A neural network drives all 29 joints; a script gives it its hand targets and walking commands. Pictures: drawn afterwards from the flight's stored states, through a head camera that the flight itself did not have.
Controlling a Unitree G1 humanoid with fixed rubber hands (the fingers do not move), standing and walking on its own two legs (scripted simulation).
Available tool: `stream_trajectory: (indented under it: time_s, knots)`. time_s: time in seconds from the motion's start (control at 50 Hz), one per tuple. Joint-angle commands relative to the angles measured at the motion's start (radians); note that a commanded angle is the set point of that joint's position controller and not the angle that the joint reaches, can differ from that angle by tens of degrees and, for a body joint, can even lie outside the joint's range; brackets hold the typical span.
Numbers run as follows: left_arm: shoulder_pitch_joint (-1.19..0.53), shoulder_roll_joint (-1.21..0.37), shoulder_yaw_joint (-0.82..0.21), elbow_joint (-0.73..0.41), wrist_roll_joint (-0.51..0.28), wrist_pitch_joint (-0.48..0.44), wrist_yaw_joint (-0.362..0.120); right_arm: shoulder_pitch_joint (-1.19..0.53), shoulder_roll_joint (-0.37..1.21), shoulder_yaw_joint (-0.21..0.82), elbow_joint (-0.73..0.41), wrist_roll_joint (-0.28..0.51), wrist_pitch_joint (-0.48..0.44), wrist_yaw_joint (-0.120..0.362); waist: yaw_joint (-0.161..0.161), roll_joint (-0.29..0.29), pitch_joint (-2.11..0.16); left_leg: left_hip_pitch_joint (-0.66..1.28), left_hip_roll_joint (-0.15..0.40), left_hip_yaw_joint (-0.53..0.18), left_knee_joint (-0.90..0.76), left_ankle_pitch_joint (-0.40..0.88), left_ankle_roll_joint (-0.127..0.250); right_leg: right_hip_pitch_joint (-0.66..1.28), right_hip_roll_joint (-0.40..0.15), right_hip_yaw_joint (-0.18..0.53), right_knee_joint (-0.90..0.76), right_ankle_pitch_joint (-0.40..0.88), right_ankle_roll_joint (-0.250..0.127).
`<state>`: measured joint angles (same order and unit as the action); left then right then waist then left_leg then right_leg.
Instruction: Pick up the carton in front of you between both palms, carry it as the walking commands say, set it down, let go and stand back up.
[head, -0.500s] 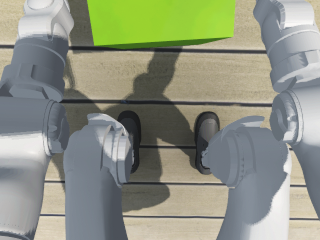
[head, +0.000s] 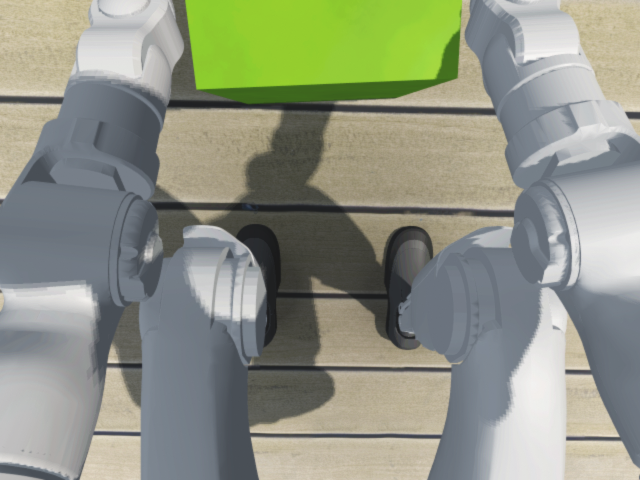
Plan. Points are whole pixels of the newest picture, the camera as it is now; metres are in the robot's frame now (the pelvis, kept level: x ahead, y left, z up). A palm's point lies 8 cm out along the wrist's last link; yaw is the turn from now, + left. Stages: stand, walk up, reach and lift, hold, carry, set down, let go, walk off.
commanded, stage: reach and lift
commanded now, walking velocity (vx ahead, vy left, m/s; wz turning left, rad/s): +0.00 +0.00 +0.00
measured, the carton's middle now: out of the picture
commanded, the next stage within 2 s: none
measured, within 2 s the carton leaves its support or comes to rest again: leaves its support in 0.28 s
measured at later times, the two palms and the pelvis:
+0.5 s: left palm out of the picture +0.52 +0.17 -0.06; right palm out of the picture +0.54 -0.13 -0.06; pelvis +0.01 +0.00 +0.02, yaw +1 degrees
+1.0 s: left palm out of the picture +0.48 +0.17 +0.10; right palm out of the picture +0.50 -0.12 +0.10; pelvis +0.02 -0.01 +0.14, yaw +2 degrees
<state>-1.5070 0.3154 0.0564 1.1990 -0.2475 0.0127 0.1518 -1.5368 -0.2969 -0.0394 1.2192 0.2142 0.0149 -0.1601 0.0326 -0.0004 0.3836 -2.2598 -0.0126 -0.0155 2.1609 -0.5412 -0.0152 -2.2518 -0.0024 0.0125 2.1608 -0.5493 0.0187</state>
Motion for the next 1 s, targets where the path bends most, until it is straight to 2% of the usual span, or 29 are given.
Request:
stream_trajectory:
  time_s: [0.0,0.02,0.06,0.14,0.2,0.26,0.3,0.38,0.5,0.58,0.66,0.72,0.84,0.98]
  knots:
    - [-0.474,-0.539,-0.136,-0.139,0.019,0.006,-0.154,-0.435,0.527,0.114,-0.12,-0.028,0.007,0.138,-0.018,-0.012,-1.118,0.559,-0.082,0.042,-0.155,0.238,-0.024,0.541,0.102,-0.049,-0.133,0.221,-0.007]
    - [-0.509,-0.648,-0.137,-0.152,0.039,0.022,-0.191,-0.459,0.643,0.112,-0.128,-0.05,0.024,0.177,-0.019,-0.011,-1.091,0.543,-0.089,0.051,-0.149,0.22,-0.025,0.531,0.11,-0.052,-0.127,0.21,-0.01]
    - [-0.519,-0.805,-0.12,-0.171,0.078,0.058,-0.252,-0.477,0.779,0.088,-0.153,-0.083,0.057,0.239,-0.012,0.002,-1.057,0.506,-0.099,0.07,-0.14,0.193,-0.022,0.514,0.12,-0.064,-0.114,0.189,-0.012]
    - [-0.526,-0.95,-0.127,-0.265,0.072,0.101,-0.32,-0.47,0.939,0.079,-0.237,-0.092,0.101,0.298,-0.015,-0.005,-1.137,0.501,-0.104,0.085,-0.113,0.234,-0.004,0.522,0.126,-0.077,-0.095,0.234,-0.024]
    - [-0.556,-1.029,-0.177,-0.372,0.029,0.128,-0.335,-0.496,1.022,0.13,-0.343,-0.059,0.126,0.309,-0.013,-0.013,-1.327,0.566,-0.103,0.095,-0.102,0.298,-0.004,0.587,0.126,-0.083,-0.083,0.292,-0.028]
    - [-0.574,-1.109,-0.254,-0.542,-0.029,0.153,-0.318,-0.517,1.116,0.22,-0.491,-0.001,0.15,0.296,0.004,-0.023,-1.678,0.733,-0.11,0.111,-0.108,0.425,-0.013,0.743,0.138,-0.103,-0.085,0.415,-0.02]
    - [-0.541,-1.153,-0.256,-0.598,-0.013,0.181,-0.309,-0.487,1.18,0.231,-0.551,0.006,0.179,0.296,0.013,-0.015,-1.836,0.81,-0.118,0.112,-0.128,0.498,-0.015,0.781,0.147,-0.11,-0.099,0.474,-0.011]
    - [-0.375,-1.241,-0.195,-0.563,0.11,0.259,-0.323,-0.358,1.271,0.191,-0.553,-0.093,0.248,0.318,0.027,-0.014,-1.721,0.751,-0.134,0.11,-0.193,0.43,-0.004,0.629,0.159,-0.109,-0.178,0.371,0.004]
    - [-0.269,-1.277,-0.09,-0.451,0.241,0.313,-0.348,-0.247,1.271,0.06,-0.452,-0.241,0.298,0.331,0.004,-0.009,-1.43,0.581,-0.141,0.099,-0.335,0.208,-0.002,0.507,0.168,-0.095,-0.322,0.173,-0.014]
    - [-0.269,-1.27,-0.031,-0.413,0.296,0.332,-0.356,-0.235,1.248,-0.016,-0.411,-0.305,0.314,0.331,-0.011,0.003,-1.375,0.576,-0.144,0.093,-0.419,0.111,-0.002,0.523,0.169,-0.092,-0.409,0.087,-0.025]
    - [-0.244,-1.27,0.02,-0.389,0.343,0.35,-0.36,-0.238,1.272,-0.034,-0.4,-0.325,0.332,0.338,0.009,-0.008,-1.415,0.639,-0.143,0.094,-0.489,0.071,0.002,0.57,0.171,-0.087,-0.485,0.038,-0.022]
    - [-0.216,-1.297,0.021,-0.401,0.353,0.363,-0.371,-0.209,1.31,-0.02,-0.401,-0.325,0.345,0.346,0.013,-0.022,-1.468,0.697,-0.143,0.097,-0.526,0.104,0.004,0.639,0.175,-0.078,-0.536,0.061,-0.015]
    - [-0.155,-1.364,-0.054,-0.461,0.325,0.38,-0.394,-0.125,1.368,0.039,-0.459,-0.309,0.357,0.354,-0.003,-0.01,-1.551,0.814,-0.147,0.094,-0.594,0.203,-0.002,0.777,0.178,-0.068,-0.612,0.165,-0.009]
    - [-0.042,-1.407,-0.156,-0.529,0.285,0.384,-0.387,-0.024,1.416,0.151,-0.54,-0.26,0.364,0.358,0.002,-0.008,-1.565,0.972,-0.151,0.074,-0.685,0.271,-0.007,0.901,0.185,-0.057,-0.695,0.231,0.001]
